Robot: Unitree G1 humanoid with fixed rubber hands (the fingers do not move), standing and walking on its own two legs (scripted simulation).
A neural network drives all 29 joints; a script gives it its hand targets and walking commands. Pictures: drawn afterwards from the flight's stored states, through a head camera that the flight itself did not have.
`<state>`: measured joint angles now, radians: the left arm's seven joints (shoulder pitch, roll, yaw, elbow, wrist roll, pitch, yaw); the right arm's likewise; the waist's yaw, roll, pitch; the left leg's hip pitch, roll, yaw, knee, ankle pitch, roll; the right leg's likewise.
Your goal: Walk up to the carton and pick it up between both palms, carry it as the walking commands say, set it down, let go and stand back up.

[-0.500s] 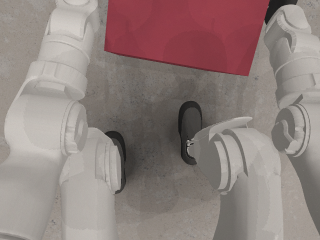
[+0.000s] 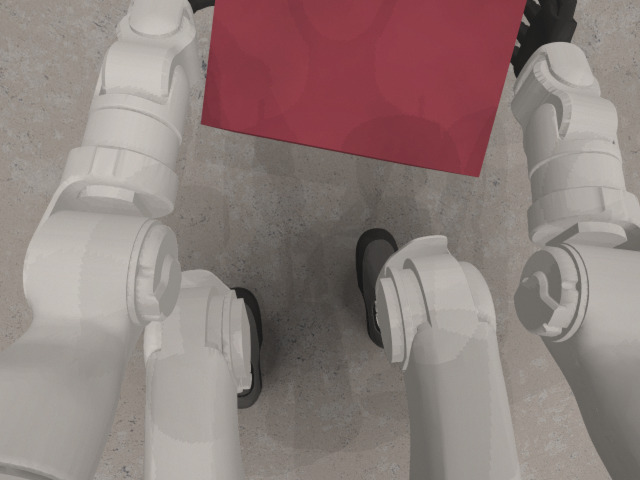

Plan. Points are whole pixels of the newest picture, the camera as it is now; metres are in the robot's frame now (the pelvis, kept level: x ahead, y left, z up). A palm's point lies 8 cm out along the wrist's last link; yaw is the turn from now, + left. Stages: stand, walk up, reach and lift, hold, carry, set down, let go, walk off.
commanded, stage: reach and lift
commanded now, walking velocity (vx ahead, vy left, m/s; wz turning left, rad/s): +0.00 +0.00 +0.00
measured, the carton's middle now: (347, 68) +0.51 -0.11 -0.21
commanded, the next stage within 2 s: none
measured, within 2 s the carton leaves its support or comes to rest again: neither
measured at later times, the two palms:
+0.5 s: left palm out of the picture +0.57 +0.05 -0.07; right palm (584, 29) +0.48 -0.29 -0.08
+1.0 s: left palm out of the picture +0.55 +0.06 +0.01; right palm out of the picture +0.46 -0.28 +0.01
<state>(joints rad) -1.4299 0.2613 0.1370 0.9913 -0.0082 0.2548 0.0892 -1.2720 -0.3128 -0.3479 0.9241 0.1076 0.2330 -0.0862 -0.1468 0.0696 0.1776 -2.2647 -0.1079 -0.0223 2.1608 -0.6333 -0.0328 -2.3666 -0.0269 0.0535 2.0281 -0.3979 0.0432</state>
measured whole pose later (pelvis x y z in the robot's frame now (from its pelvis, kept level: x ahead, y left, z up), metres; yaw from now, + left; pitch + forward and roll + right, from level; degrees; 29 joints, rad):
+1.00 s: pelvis +0.01 -0.01 +0.10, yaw +1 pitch +48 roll +3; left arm -1.19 0.14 0.32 0.81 0.18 0.37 0.02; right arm -1.06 -0.11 -0.50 0.67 -0.10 0.37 -0.10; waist -0.14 0.04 -0.12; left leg -2.07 -0.13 -0.05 1.80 -0.57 -0.06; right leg -2.18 0.05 0.10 1.71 -0.36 0.06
